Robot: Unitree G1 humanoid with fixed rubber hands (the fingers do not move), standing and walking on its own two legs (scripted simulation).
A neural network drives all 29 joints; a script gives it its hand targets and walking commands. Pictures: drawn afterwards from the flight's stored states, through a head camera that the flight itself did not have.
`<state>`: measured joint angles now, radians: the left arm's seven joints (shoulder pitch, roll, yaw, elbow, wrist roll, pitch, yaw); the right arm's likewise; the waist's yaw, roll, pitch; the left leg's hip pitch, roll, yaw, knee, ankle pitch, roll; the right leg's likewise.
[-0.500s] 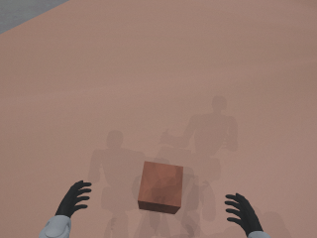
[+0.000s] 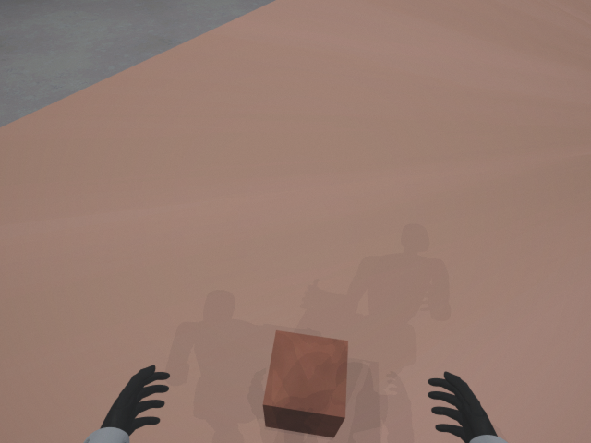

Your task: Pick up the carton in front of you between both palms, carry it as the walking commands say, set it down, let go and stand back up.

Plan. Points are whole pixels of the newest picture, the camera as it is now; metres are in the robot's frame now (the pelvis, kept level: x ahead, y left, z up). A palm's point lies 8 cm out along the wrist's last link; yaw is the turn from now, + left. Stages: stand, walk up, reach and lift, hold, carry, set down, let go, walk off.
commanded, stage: stand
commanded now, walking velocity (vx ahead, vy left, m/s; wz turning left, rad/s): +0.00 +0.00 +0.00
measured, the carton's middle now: (305, 385) +0.39 -0.04 -0.65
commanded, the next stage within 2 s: none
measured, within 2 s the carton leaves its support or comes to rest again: neither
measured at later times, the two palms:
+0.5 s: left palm (136, 429) +0.16 +0.23 -0.12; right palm out of the picture +0.09 -0.28 -0.12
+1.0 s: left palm out of the picture +0.14 +0.23 -0.13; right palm out of the picture +0.02 -0.28 -0.14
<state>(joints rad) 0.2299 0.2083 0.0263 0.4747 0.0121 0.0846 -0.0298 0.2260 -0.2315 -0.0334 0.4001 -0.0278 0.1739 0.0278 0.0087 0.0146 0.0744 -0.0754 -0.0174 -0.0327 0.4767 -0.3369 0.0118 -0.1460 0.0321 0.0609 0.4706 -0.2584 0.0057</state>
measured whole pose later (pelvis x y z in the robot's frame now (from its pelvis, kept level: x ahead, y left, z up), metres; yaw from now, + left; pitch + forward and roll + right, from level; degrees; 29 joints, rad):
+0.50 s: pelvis +0.04 -0.01 -0.02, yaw -6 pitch +4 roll +0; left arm 0.31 0.25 0.01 0.75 0.02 -0.03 0.02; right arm 0.37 -0.27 0.00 0.68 -0.02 -0.01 -0.05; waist -0.03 0.01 -0.09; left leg -0.21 0.04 0.07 0.63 -0.48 -0.01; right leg -0.35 0.09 0.13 0.68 -0.40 -0.02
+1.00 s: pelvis +0.03 -0.01 -0.02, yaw -8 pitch +2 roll +1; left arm 0.32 0.25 0.00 0.78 0.02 0.01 0.04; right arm 0.40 -0.27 0.00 0.77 -0.02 0.03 -0.05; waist -0.03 0.00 -0.04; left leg -0.17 0.04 0.12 0.60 -0.47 -0.01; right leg -0.34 0.10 0.17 0.70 -0.38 -0.02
